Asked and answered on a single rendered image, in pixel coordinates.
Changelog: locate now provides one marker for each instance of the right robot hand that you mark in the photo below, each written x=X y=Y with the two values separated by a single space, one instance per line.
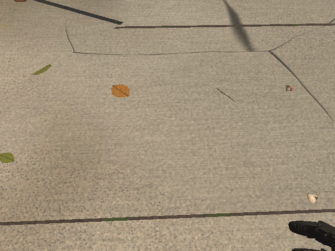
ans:
x=321 y=231

